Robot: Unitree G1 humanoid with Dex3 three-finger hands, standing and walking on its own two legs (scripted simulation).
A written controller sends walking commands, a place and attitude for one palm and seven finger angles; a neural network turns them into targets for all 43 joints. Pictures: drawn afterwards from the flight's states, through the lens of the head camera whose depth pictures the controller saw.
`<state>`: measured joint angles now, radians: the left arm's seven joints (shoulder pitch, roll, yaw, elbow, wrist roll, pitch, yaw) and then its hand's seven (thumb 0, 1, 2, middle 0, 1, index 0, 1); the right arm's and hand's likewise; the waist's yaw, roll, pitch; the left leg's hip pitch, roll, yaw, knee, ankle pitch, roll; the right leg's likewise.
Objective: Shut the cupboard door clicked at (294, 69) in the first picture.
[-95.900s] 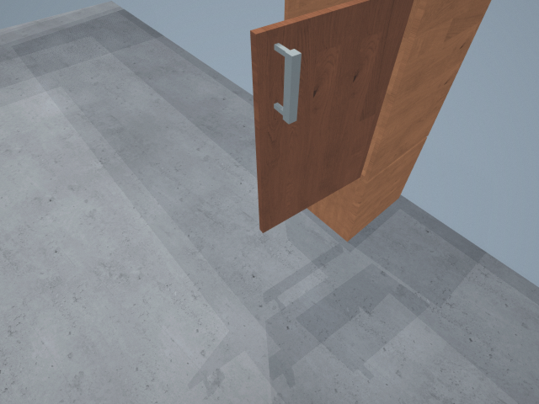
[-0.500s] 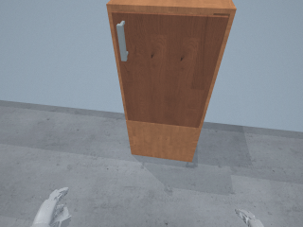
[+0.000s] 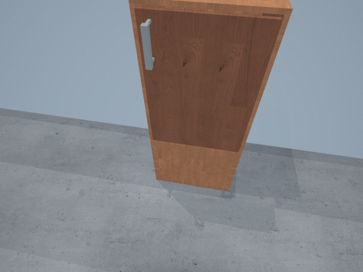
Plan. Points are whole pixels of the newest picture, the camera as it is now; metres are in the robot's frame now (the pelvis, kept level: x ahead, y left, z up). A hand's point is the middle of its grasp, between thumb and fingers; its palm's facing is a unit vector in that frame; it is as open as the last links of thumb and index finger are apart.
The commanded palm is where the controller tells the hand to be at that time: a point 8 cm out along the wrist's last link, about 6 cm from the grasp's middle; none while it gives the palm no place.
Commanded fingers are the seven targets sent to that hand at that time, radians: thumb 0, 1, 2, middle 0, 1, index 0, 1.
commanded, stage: let the arm hang, fingers relaxed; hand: left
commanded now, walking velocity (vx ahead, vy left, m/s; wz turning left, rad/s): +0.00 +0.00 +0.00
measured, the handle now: (149, 45) +0.72 +0.14 +0.15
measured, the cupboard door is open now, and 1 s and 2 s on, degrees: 0 0 0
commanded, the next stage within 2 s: look to check the result in 0.42 s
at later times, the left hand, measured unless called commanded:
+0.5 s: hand out of the picture -0.01 +0.12 -0.18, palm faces +0.04 -0.99 -0.14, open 7.4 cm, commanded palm none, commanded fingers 0.00 0.90 0.90 -0.20 -0.30 -0.20 -0.30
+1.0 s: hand out of the picture -0.02 +0.12 -0.18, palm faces +0.05 -0.98 -0.17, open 7.4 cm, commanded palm none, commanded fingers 0.00 0.90 0.90 -0.20 -0.30 -0.20 -0.30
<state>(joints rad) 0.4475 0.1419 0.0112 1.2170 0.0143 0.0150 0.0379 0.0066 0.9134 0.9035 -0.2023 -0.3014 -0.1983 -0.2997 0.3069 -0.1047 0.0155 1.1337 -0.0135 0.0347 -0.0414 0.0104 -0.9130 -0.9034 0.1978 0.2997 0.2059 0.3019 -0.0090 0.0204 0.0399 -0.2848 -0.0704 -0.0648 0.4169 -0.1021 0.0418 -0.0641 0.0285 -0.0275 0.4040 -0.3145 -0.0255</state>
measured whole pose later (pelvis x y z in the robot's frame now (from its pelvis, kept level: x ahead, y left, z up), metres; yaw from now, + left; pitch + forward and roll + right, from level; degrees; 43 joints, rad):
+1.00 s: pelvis +0.04 -0.03 +0.00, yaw -1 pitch -2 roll +1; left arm 0.37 0.10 0.01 1.17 0.01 0.00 0.05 0.00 0.91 0.90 -0.20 -0.30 -0.20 -0.30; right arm 0.27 -0.13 0.01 1.14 -0.01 0.01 -0.05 0.00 -0.91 -0.90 0.20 0.30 0.20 0.30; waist 0.00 -0.01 0.05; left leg -0.24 -0.04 -0.06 0.47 -0.20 0.00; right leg 0.01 0.06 -0.01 0.38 -0.36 -0.07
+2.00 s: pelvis +0.04 -0.02 +0.00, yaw -2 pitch -2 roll +1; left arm 0.34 0.14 0.01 1.16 0.01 -0.01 0.04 0.00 0.91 0.90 -0.20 -0.30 -0.20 -0.30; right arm 0.24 -0.15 0.01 1.14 -0.01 0.01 -0.05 0.00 -0.91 -0.90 0.20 0.30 0.20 0.30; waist 0.00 -0.02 0.05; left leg -0.21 -0.05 -0.03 0.42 -0.18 0.02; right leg 0.03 0.04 0.01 0.35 -0.35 -0.05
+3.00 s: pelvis +0.04 -0.03 +0.00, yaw -3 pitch -2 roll +1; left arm 0.33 0.14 0.02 1.15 0.01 -0.01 0.04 0.00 0.91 0.90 -0.20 -0.30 -0.20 -0.30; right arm 0.24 -0.16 0.01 1.14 0.00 0.01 -0.05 0.00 -0.91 -0.90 0.20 0.30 0.20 0.30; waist 0.00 -0.02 0.05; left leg -0.21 -0.04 -0.03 0.43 -0.19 0.01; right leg 0.04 0.05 0.02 0.34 -0.34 -0.05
